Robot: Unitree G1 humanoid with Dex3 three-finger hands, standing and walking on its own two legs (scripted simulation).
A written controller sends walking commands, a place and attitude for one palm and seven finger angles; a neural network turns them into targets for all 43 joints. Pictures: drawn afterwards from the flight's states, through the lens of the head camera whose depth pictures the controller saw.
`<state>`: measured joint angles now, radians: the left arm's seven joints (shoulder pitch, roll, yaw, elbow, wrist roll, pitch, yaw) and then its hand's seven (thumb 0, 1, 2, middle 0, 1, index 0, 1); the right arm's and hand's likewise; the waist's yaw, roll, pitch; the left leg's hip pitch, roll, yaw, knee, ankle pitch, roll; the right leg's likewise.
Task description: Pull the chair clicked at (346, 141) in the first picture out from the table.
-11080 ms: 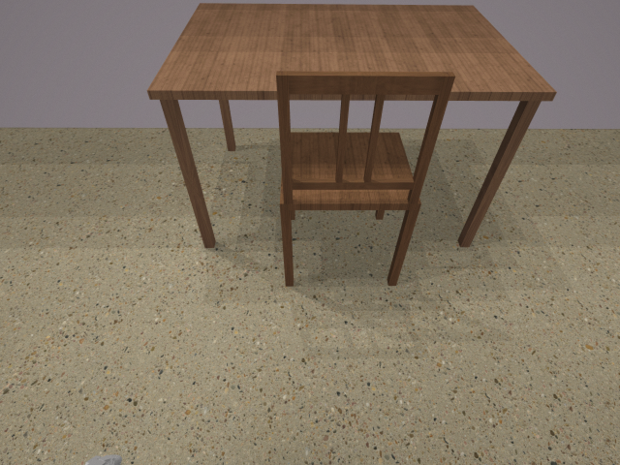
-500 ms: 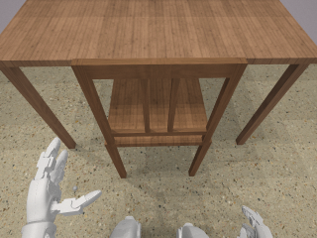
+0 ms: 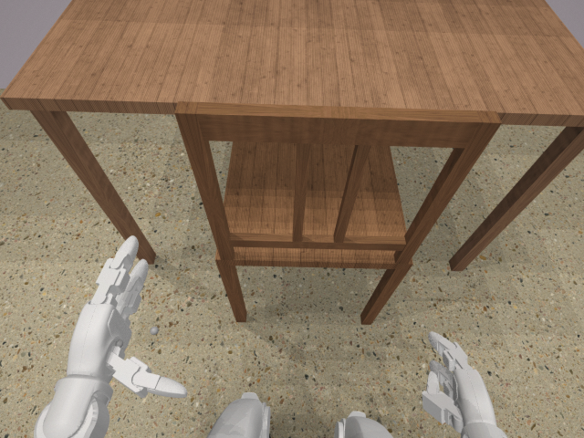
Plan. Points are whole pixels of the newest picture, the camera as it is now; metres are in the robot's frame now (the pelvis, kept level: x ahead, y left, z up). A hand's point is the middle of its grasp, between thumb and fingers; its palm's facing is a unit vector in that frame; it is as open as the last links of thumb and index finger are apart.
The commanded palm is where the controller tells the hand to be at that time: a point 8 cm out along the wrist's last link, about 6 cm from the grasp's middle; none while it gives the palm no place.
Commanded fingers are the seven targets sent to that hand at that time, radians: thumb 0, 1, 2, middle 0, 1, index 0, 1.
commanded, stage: raise the hand toward the chair's back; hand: left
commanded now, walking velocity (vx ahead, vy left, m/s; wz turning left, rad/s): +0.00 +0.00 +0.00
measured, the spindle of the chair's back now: (300, 197) +0.49 +0.02 -0.02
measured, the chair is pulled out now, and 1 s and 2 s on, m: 0.00 0.00 0.00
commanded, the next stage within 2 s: aim the fingers beside a spindle in 0.64 s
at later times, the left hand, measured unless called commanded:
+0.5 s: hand (134, 310) +0.26 +0.21 +0.05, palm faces +0.08 -0.99 -0.07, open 16.9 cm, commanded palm +0.23 +0.26 +0.04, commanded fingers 0.00 -0.50 0.30 -0.06 -0.08 -0.06 -0.08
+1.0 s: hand (165, 313) +0.26 +0.18 +0.03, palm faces +0.03 -1.00 -0.05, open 16.9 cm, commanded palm +0.24 +0.25 +0.03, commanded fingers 0.00 -0.50 0.30 -0.06 -0.08 -0.06 -0.08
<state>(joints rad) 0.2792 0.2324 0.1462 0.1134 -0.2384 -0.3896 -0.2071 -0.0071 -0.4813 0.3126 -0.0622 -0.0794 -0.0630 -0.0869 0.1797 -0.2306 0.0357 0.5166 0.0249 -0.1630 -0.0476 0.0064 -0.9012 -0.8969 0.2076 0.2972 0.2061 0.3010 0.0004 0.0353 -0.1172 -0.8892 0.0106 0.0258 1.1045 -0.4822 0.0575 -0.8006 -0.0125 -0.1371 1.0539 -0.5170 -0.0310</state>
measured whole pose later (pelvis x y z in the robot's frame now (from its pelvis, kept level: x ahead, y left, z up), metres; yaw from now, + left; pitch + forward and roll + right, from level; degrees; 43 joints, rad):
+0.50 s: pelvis +0.01 +0.01 +0.01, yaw +0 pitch +15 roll -3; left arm 0.28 0.25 0.21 0.09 -0.25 -0.44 -0.18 -0.01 -0.50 0.30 -0.06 -0.08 -0.06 -0.08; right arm 0.24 -0.25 0.01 0.56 0.02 -0.17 -0.04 0.01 -0.90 -0.90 0.21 0.30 0.20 0.30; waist -0.02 0.03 -0.12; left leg -0.86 0.01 0.04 1.06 -0.47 0.06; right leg -0.77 -0.01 -0.12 1.01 -0.50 -0.02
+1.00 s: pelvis +0.00 -0.01 +0.00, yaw +0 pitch +16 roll -2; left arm 0.20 0.24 0.19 0.19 -0.26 -0.42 -0.23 -0.01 -0.50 0.30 -0.06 -0.08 -0.06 -0.08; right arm 0.20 -0.25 0.02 0.56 0.02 -0.17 -0.05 0.01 -0.90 -0.90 0.21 0.30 0.21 0.30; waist -0.02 0.03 -0.12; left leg -0.90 0.02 0.02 1.10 -0.48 0.04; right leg -0.82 0.00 -0.14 1.06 -0.52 -0.05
